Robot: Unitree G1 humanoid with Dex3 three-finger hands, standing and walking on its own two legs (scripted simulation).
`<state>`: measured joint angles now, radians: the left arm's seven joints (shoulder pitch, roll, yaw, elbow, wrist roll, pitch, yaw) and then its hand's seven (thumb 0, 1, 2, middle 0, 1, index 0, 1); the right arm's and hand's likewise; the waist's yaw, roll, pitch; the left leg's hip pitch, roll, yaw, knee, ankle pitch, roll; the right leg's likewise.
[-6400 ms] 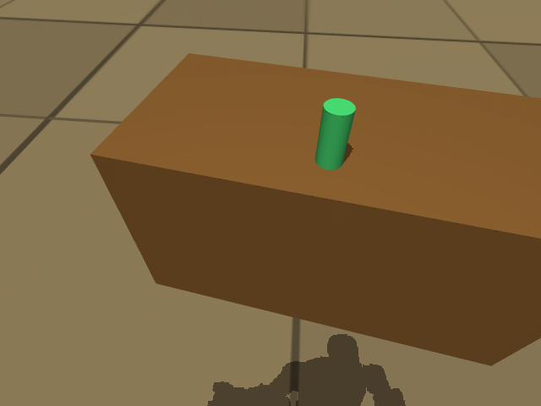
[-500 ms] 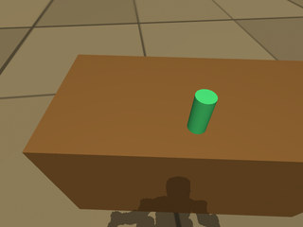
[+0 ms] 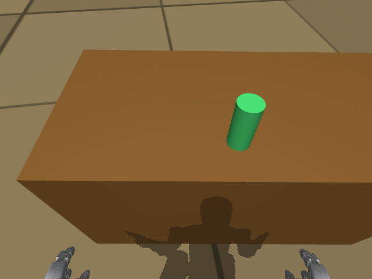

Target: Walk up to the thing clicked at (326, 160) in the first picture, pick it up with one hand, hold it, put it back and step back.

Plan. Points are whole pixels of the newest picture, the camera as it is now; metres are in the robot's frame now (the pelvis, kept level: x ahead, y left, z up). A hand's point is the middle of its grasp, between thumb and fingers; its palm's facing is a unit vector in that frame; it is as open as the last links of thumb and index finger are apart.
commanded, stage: rise first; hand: right
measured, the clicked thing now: (244, 124) +0.52 -0.14 +0.00
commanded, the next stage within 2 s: go down in 1.40 s
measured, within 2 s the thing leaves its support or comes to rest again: neither
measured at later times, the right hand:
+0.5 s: hand (316, 251) +0.20 -0.26 -0.03, palm faces +0.31 +0.89 -0.34, open 17.3 cm
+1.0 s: hand (339, 256) +0.18 -0.25 +0.04, palm faces +0.35 +0.87 -0.35, open 17.7 cm
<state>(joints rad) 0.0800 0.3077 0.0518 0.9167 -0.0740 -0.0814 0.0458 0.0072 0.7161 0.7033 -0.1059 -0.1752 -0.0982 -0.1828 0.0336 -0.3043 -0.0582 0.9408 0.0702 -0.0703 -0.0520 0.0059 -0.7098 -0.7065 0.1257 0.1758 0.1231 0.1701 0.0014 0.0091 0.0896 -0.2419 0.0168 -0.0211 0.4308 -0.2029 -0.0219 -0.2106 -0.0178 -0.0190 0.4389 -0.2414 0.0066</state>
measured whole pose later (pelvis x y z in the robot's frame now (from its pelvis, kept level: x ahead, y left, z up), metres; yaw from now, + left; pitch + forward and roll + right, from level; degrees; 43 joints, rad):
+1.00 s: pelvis +0.01 +0.01 +0.00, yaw -2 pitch -3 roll +0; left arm 0.27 0.23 0.12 0.56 -0.02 -0.08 0.05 -0.01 -0.54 0.07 -0.05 -0.07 -0.05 -0.07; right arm 0.44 -0.29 -0.24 -0.01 0.05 -0.14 -0.04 -0.02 0.60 -0.04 0.04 0.06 0.05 0.06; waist -0.05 -0.03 0.03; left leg -0.13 0.02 0.02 0.42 -0.23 -0.01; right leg -0.10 -0.01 0.02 0.40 -0.24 0.02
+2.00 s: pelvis +0.01 +0.01 +0.00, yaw -2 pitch -1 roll +0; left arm 0.20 0.21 0.15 0.68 0.01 -0.10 0.05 -0.01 -0.53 0.04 -0.05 -0.05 -0.05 -0.05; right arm 0.37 -0.29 -0.35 -0.01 0.09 -0.27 0.07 -0.02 0.60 -0.02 0.05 0.06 0.06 0.05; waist -0.03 -0.03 0.02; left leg -0.19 0.02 0.02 0.46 -0.25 -0.01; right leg -0.17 -0.01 0.02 0.45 -0.26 0.02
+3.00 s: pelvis +0.01 +0.00 -0.02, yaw -1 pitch +8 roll +1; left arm 0.18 0.25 -0.03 0.68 -0.02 -0.20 0.16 -0.01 -0.53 0.05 -0.05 -0.05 -0.05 -0.05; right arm -0.54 -0.65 -0.49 0.98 0.29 -0.20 0.59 -0.02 0.61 -0.02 0.05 0.05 0.05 0.05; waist 0.07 0.02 -0.07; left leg -0.46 0.01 0.01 0.60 -0.28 -0.02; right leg -0.46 -0.03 0.02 0.65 -0.33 0.01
